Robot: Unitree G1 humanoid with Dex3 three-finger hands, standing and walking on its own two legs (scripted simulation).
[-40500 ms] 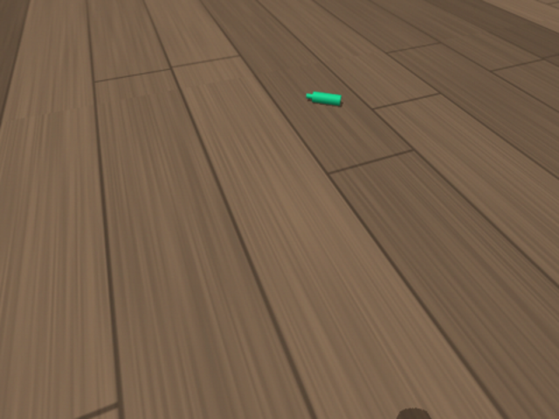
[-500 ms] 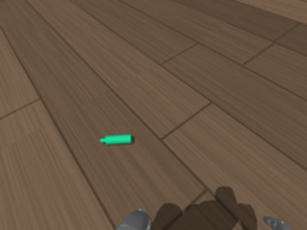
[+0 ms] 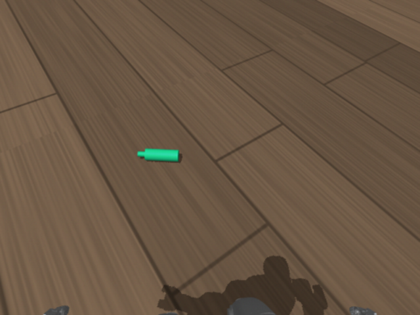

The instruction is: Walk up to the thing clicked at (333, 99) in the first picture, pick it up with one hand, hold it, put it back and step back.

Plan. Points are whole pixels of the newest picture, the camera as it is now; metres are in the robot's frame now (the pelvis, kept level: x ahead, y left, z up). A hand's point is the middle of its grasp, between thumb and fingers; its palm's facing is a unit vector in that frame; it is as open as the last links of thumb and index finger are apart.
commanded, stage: step back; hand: left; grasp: from above
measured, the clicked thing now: (158, 154) +1.00 +0.26 -0.73
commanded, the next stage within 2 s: stand in 1.24 s
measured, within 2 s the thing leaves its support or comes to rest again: neither
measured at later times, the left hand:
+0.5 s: hand out of the picture +0.00 +0.28 -0.15, palm faces -0.03 -0.92 -0.38, open 7.4 cm
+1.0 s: hand out of the picture +0.06 +0.26 -0.15, palm faces +0.01 -0.94 -0.34, open 7.4 cm
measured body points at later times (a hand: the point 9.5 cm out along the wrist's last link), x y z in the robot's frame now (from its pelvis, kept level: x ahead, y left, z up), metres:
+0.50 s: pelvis -0.08 +0.01 +0.00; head -0.07 +0.02 +0.45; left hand +0.00 +0.33 -0.12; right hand -0.04 -0.30 -0.12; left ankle -0.07 +0.14 -0.73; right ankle -0.10 -0.11 -0.71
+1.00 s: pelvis -0.05 +0.00 +0.00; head -0.03 +0.00 +0.45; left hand +0.06 +0.30 -0.13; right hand +0.00 -0.31 -0.13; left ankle -0.05 +0.12 -0.73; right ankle -0.03 -0.14 -0.73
